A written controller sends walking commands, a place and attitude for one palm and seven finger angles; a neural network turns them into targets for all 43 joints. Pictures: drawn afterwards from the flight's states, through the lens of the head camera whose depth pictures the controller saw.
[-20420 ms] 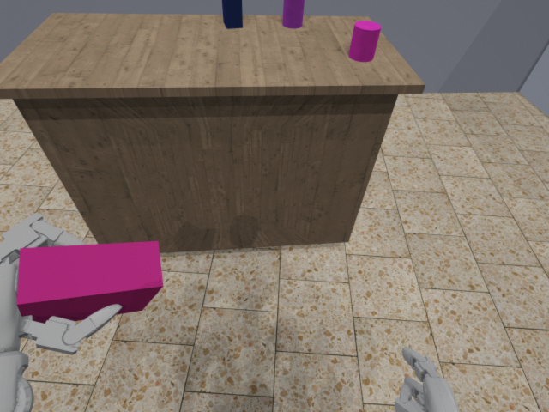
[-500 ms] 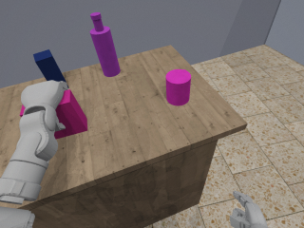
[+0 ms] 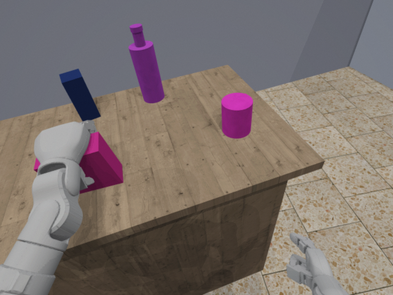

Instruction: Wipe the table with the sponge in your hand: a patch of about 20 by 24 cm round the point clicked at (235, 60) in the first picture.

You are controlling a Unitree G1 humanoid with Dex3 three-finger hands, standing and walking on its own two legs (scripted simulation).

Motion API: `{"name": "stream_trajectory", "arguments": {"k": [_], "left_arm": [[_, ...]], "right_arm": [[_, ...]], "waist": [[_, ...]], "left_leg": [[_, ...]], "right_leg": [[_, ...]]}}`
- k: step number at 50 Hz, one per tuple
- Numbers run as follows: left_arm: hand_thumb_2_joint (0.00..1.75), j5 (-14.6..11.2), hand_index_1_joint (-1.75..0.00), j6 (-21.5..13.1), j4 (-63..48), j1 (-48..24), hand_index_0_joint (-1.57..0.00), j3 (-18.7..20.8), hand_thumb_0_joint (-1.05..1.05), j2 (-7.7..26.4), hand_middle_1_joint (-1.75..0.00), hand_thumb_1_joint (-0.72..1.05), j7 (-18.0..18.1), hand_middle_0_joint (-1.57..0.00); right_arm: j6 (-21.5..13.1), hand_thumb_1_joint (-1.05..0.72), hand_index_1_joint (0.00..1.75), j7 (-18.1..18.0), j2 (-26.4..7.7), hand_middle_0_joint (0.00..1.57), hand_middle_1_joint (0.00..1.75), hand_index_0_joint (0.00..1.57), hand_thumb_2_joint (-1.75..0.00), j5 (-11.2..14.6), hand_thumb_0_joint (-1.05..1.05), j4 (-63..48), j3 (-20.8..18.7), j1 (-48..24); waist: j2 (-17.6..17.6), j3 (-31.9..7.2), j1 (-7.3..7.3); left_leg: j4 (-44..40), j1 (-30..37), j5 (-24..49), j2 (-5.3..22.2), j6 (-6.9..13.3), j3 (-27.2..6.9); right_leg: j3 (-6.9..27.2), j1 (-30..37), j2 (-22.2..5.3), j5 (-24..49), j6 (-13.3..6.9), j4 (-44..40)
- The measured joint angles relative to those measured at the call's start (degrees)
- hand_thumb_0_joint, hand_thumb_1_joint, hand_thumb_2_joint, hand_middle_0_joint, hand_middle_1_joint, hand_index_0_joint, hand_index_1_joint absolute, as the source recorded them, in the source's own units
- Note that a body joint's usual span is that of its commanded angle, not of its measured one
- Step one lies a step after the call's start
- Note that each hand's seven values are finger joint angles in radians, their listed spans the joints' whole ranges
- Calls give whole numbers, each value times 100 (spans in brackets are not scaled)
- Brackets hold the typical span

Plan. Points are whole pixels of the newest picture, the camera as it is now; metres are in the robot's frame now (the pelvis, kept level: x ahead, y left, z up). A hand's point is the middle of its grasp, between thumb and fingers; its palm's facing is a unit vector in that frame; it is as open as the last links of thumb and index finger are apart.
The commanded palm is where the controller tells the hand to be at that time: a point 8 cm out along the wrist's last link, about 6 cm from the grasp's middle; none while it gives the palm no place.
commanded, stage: wipe back along the middle lane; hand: left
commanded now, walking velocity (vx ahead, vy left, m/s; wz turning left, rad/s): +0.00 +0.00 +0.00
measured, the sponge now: (88, 171) +0.31 +0.27 +0.12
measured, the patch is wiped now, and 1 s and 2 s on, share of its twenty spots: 0.65 0.80 0.80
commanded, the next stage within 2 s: slide across to the third lane in 0.58 s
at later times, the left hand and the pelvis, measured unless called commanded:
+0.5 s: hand (77, 179) +0.26 +0.25 +0.16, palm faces +0.20 -0.08 -0.98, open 9.4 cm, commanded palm +0.21 +0.23 +0.18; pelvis +0.00 -0.01 +0.00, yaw +0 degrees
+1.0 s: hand (83, 188) +0.24 +0.23 +0.16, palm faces +0.23 -0.10 -0.97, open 9.4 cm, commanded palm +0.21 +0.19 +0.20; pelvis -0.01 -0.02 +0.00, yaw +0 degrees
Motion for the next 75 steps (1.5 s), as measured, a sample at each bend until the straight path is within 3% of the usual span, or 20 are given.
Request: {"name": "stream_trajectory", "arguments": {"k": [11, 25, 37, 46, 61, 69, 75], "left_arm": [[110, 102, -147, 299, -677, 437, -75, -83, 4, -93, -147, -43, 10, -74], [109, -80, -146, 302, -1891, 1506, -75, 159, 4, -179, -148, -43, 144, -73], [109, -126, -146, 210, -2203, 1869, -75, 169, 5, -273, -148, -42, 405, -72], [109, -155, -145, 237, -2044, 1599, -76, -42, 4, -294, -148, -43, 367, -73], [109, -164, -141, 158, -1690, 603, -79, -877, 2, -599, -145, -45, 264, -76], [109, -344, -140, 145, -1347, 84, -81, -1193, 1, -786, -143, -46, 322, -77], [109, -446, -139, 145, -1176, 69, -81, -1144, 0, -780, -143, -47, 357, -78]], "right_arm": [[-34, -91, 30, 50, -22, 20, 30, 20, -90, 8, 2, -57, 8, -83], [-41, -91, 30, 121, 3, 20, 30, 20, -90, -20, 2, -202, 8, -187], [-136, -91, 30, 75, 30, 20, 30, 20, -90, -28, 2, -192, 2, -171], [-301, -91, 30, 9, 24, 20, 30, 20, -90, -39, 2, -76, -15, -132], [-488, -91, 30, 74, 211, 20, 30, 20, -90, -48, 2, 73, 93, -375], [-370, -91, 29, 109, 303, 20, 30, 20, -90, -42, 2, 82, 144, -427], [-237, -91, 29, 127, 267, 20, 30, 20, -90, -50, 2, 77, 125, -331]], "waist": [[30, -14, 71], [59, -62, 148], [51, -22, 198], [57, 31, 273], [56, 133, 407], [20, 164, 333], [23, 126, 214]], "left_leg": [[87, -23, -57, 6, -14, 0], [209, 6, -162, 67, -66, 12], [212, 38, -136, 111, -113, -2], [178, 108, -76, 95, -123, -52], [-16, 247, 144, 56, -146, -122], [-127, 320, 234, 114, -193, -101], [-210, 384, 256, 191, -221, -41]], "right_leg": [[5, -34, 3, -71, -15, 112], [28, -29, 59, -178, -55, 254], [23, -25, 105, -182, -103, 313], [-26, 47, 95, -167, -119, 323], [-96, 151, 68, -50, -154, 271], [-70, 162, 126, 8, -207, 246], [-8, 171, 200, 41, -249, 200]]}}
